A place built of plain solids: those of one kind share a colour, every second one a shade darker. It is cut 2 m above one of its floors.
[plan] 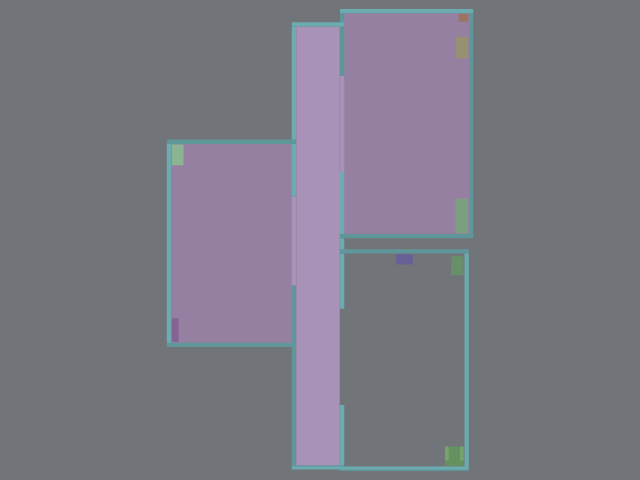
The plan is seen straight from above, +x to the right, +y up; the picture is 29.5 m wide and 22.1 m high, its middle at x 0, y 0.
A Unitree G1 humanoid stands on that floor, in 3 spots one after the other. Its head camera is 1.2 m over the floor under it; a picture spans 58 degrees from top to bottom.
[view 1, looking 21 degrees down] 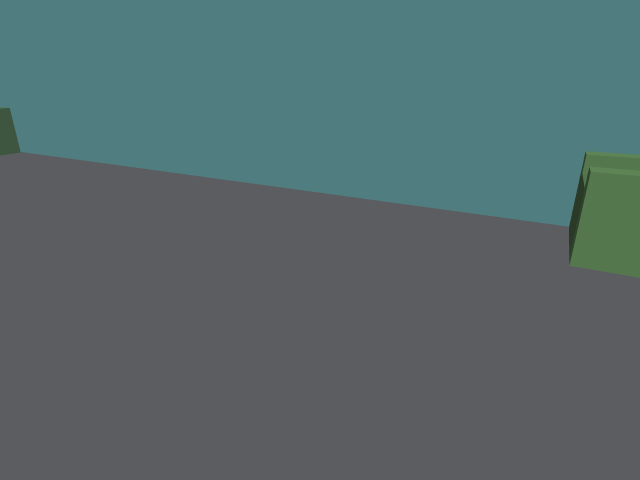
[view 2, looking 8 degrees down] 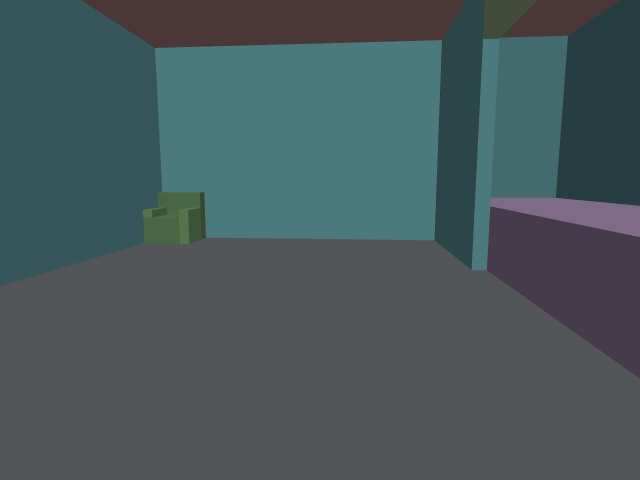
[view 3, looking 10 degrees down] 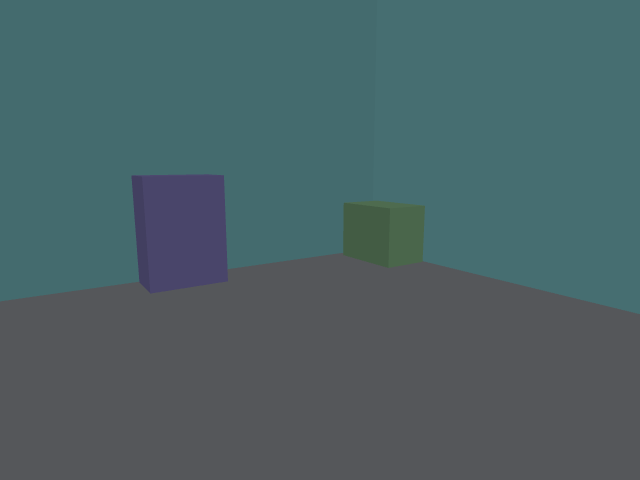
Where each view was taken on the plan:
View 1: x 2.63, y -9.28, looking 28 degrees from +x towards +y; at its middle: ground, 3.35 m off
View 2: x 2.63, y -1.78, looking -85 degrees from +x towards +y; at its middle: ground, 8.62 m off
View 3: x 2.63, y -5.26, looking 56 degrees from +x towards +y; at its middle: wall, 5.67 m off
